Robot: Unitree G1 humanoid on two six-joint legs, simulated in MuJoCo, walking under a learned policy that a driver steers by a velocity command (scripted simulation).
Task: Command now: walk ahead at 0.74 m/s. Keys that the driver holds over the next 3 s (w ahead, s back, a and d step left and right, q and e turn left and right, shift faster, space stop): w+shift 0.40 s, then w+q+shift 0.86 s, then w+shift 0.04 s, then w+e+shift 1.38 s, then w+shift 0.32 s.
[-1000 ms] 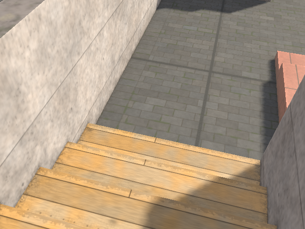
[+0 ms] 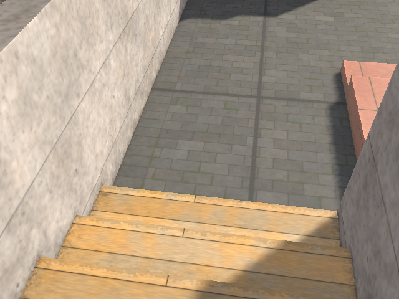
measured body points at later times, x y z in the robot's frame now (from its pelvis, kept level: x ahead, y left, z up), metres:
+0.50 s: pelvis +0.29 -0.18 -0.19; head +0.30 -0.20 +0.26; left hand +0.32 +0.08 -0.32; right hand +0.25 -0.45 -0.34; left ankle +0.24 +0.00 -0.73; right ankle +0.21 -0.26 -0.89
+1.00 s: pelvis +0.69 -0.18 -0.35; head +0.70 -0.19 +0.10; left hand +0.78 +0.10 -0.44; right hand +0.76 -0.44 -0.50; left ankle +0.59 -0.18 -1.03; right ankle +0.89 -0.33 -1.03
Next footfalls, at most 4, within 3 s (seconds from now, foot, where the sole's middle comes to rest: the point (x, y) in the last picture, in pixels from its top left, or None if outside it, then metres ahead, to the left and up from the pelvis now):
0.10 right None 0.06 -0.15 -0.78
0.34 right None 0.25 -0.26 -0.92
0.78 left None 0.63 -0.17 -1.07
1.14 right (255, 249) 0.98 -0.26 -1.22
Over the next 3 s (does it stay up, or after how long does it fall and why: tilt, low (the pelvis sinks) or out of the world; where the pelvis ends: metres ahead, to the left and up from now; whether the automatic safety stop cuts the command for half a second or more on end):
stays up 2.27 0.11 -0.75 its command is cut before an obstacle after 1.5 s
